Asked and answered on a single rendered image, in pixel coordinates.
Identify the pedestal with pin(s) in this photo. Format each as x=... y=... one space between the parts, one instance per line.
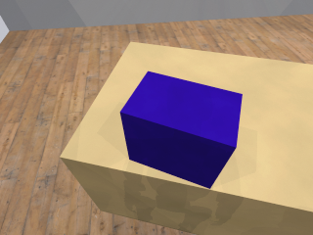
x=265 y=188

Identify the carton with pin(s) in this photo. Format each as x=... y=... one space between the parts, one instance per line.
x=180 y=127

